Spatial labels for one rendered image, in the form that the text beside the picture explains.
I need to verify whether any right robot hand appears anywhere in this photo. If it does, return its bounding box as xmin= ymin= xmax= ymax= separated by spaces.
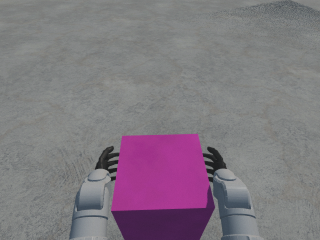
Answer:
xmin=202 ymin=146 xmax=227 ymax=183

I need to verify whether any robot left forearm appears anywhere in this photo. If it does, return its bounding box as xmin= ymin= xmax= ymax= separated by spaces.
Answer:
xmin=69 ymin=168 xmax=112 ymax=240

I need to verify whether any robot right forearm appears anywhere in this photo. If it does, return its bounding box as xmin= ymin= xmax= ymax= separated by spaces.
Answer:
xmin=213 ymin=168 xmax=264 ymax=240

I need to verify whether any left robot hand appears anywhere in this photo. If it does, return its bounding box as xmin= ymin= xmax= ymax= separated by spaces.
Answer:
xmin=95 ymin=146 xmax=120 ymax=181

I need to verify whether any carton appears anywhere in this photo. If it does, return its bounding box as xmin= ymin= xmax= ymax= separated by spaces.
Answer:
xmin=111 ymin=134 xmax=215 ymax=240

